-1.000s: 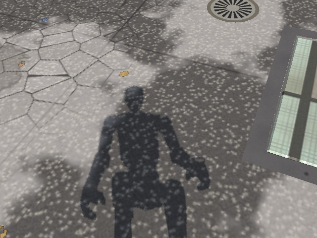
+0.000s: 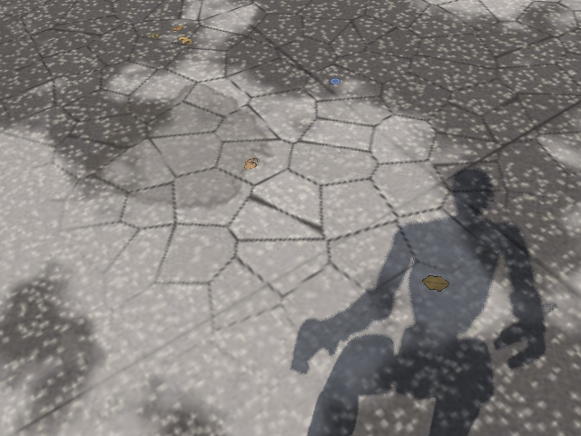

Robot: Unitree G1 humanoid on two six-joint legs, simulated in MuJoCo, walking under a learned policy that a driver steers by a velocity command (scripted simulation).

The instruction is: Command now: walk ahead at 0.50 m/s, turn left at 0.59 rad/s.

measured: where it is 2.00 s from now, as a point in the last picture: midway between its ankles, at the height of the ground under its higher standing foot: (137, 289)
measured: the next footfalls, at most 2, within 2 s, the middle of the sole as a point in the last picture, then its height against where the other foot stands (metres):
left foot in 0.30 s outside the picture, level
right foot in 0.82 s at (287, 368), level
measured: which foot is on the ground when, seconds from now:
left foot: up 0.00-0.28, down 0.30-0.82, up 0.84-1.00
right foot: down 0.00-0.32, up 0.34-0.80, down 0.82-1.00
